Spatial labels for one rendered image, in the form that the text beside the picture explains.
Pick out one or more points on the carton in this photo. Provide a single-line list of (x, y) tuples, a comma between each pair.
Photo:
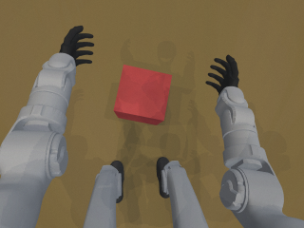
[(142, 95)]

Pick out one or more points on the robot left shin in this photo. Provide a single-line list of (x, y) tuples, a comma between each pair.
[(106, 167)]

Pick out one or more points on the left robot forearm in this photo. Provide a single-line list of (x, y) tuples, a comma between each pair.
[(49, 98)]

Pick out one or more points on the right robot forearm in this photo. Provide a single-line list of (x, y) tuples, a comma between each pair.
[(239, 132)]

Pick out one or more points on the left robot upper arm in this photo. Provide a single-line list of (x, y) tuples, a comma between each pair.
[(29, 161)]

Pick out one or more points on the left robot thigh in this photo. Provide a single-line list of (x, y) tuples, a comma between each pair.
[(101, 210)]

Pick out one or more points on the robot right hand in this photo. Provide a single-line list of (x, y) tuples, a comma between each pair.
[(230, 75)]

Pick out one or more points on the right robot upper arm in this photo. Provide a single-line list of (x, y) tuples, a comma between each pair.
[(256, 199)]

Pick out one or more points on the robot left hand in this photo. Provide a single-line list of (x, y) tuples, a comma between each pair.
[(71, 44)]

